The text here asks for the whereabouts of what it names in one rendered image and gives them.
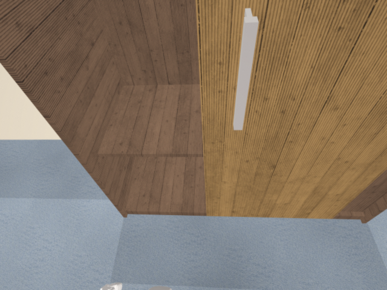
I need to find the handle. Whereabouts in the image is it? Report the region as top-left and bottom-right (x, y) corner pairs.
(233, 8), (259, 130)

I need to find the wardrobe door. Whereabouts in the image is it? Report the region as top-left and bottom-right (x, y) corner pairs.
(342, 169), (387, 212)
(195, 0), (387, 219)

